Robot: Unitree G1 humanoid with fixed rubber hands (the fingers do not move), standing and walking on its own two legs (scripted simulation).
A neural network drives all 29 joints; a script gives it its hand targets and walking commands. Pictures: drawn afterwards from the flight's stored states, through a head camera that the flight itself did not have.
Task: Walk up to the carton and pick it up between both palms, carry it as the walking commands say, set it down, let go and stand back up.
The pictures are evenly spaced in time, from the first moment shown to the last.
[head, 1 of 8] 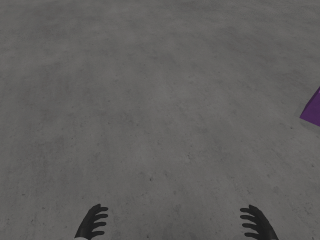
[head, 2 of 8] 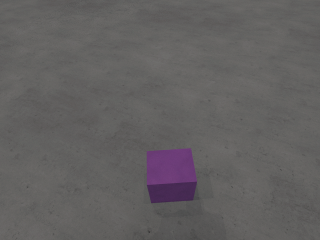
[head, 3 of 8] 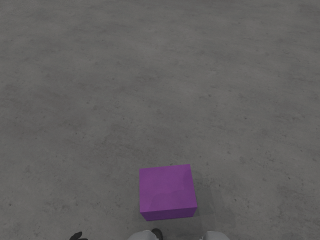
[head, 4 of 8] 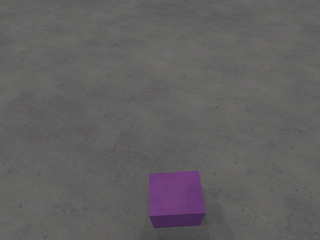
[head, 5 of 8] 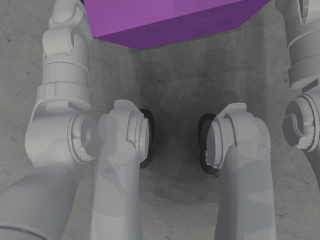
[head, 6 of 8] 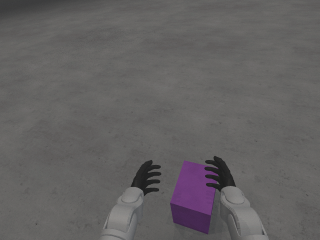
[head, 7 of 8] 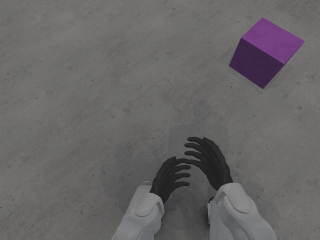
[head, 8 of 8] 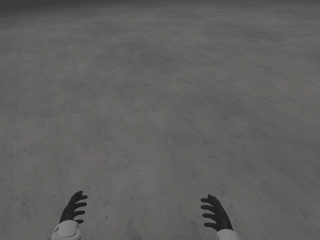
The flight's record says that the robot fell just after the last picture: yes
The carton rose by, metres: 0.33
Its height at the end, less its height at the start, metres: -0.01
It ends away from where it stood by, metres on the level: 0.09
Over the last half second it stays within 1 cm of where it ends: yes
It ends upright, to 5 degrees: no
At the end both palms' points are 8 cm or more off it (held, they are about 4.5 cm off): yes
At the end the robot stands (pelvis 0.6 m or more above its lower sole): yes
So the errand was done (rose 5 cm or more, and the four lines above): no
